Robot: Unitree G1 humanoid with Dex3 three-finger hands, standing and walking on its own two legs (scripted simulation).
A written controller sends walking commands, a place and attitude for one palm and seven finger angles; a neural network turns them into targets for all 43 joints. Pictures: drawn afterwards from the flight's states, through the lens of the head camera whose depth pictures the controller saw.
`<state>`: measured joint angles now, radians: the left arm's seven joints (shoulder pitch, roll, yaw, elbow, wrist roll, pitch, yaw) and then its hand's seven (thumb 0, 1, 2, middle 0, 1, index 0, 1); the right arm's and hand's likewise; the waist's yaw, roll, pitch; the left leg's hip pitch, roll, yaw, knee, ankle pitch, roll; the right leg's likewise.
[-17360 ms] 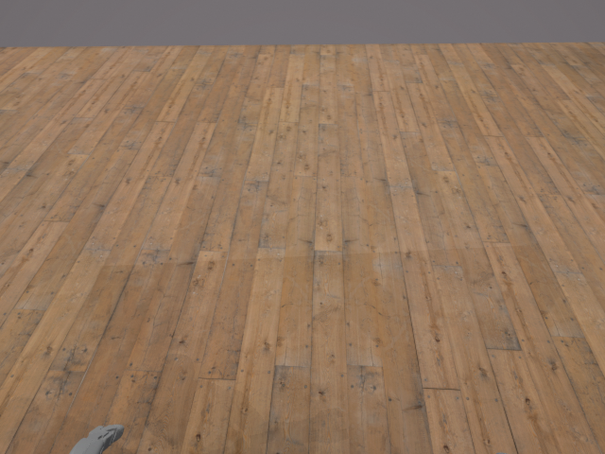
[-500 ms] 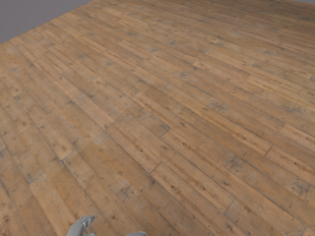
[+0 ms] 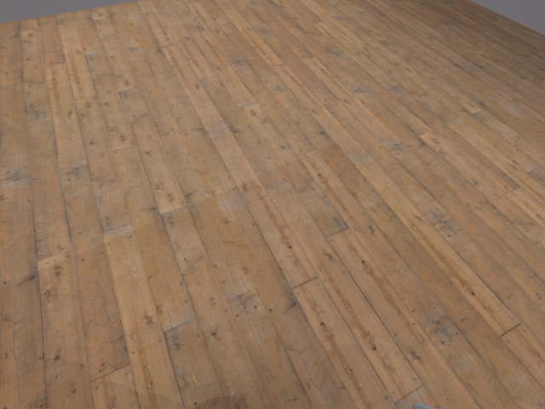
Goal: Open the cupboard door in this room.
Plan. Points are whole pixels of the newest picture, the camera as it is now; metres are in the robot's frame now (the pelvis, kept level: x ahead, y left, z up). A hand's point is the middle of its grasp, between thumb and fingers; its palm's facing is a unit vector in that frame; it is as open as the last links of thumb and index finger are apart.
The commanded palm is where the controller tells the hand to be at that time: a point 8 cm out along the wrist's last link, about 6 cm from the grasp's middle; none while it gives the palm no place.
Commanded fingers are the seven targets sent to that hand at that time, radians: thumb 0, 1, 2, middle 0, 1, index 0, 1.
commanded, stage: turn or walk to find it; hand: left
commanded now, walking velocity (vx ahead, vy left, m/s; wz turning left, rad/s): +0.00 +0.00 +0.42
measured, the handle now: out of the picture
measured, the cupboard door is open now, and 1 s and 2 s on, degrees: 0 0 0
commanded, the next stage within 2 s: stand and wait in 1.76 s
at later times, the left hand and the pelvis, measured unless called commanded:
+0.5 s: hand out of the picture +0.05 +0.17 -0.13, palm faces +0.19 -0.93 -0.30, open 7.4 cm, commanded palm none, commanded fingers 0.00 0.90 0.90 -0.20 -0.30 -0.20 -0.30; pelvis -0.03 -0.05 +0.01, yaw +12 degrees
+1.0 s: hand out of the picture -0.14 +0.16 -0.17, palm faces +0.48 -0.84 -0.25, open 7.4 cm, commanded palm none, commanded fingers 0.00 0.90 0.90 -0.20 -0.30 -0.20 -0.30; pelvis -0.06 -0.04 +0.00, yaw +26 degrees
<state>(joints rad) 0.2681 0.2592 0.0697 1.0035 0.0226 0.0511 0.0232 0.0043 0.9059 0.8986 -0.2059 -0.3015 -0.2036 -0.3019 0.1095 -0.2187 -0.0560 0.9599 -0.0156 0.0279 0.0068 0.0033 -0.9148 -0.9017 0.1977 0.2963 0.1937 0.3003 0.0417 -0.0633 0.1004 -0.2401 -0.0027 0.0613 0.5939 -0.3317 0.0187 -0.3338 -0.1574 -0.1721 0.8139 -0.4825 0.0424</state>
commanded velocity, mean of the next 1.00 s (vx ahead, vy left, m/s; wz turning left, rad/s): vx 0.00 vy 0.00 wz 0.42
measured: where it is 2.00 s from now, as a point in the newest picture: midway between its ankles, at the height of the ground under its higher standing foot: outside the picture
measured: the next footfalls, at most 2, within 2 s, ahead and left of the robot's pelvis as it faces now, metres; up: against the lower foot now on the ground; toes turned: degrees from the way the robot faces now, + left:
right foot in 0.44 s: +0.03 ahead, -0.13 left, +0.00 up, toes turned +7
left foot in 1.00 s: -0.09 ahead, +0.08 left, +0.00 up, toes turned +30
